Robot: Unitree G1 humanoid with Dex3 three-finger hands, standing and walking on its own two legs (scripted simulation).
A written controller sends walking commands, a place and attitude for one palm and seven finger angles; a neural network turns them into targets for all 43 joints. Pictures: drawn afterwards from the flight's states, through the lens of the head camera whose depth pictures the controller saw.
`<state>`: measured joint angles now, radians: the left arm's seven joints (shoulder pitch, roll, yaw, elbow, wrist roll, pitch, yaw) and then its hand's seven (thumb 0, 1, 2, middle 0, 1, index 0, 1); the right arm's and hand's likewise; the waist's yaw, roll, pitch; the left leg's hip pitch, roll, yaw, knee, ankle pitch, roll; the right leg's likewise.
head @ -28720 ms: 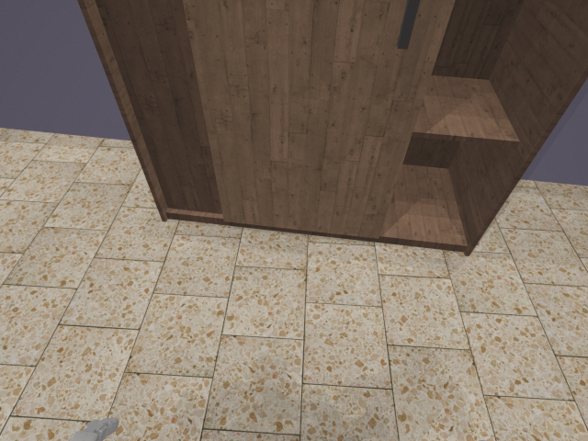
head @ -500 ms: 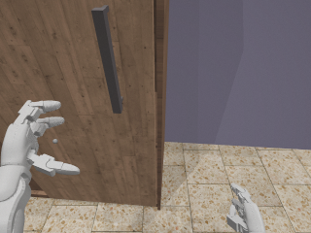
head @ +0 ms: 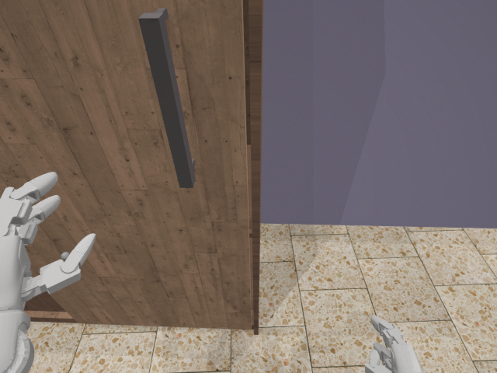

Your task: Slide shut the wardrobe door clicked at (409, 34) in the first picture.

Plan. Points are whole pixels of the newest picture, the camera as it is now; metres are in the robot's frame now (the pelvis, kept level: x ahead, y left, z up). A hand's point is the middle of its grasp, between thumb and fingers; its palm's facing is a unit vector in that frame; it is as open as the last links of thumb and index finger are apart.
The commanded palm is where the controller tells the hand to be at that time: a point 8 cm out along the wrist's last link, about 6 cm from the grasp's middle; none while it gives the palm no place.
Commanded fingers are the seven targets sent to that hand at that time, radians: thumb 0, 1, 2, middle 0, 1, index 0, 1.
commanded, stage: draw the hand back to the body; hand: left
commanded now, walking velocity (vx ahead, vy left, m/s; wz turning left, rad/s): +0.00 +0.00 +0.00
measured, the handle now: (176, 109) +0.43 +0.17 +0.24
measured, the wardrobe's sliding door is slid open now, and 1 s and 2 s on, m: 0.01 0.01 0.01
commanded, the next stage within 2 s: step back with the hand held close in 0.48 s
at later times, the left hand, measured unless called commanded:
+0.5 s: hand (59, 264) +0.19 +0.26 +0.16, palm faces +0.47 -0.81 -0.35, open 7.4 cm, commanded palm +0.13 +0.30 +0.17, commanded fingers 0.00 0.90 0.90 -0.20 -0.30 -0.20 -0.30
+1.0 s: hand (53, 277) +0.18 +0.26 +0.15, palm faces +0.34 -0.80 -0.49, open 7.4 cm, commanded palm +0.11 +0.31 +0.17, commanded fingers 0.00 0.90 0.90 -0.20 -0.30 -0.20 -0.30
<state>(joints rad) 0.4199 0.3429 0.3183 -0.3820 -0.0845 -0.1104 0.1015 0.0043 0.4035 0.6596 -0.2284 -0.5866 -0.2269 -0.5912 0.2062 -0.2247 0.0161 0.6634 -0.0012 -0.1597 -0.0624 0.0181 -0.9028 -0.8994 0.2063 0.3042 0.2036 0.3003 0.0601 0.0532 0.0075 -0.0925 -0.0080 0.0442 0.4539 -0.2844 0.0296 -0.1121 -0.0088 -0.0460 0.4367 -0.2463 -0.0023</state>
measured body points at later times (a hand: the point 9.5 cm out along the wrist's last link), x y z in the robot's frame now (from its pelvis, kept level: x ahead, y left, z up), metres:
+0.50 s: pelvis +0.00 +0.00 +0.00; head -0.02 -0.01 +0.45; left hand +0.16 +0.30 +0.18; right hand +0.20 -0.21 -0.08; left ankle -0.02 +0.10 -0.74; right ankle +0.00 -0.12 -0.74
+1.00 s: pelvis -0.03 +0.01 +0.00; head -0.01 +0.02 +0.45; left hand +0.15 +0.30 +0.18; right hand +0.14 -0.24 -0.08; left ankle -0.02 +0.10 -0.74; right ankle +0.00 -0.12 -0.74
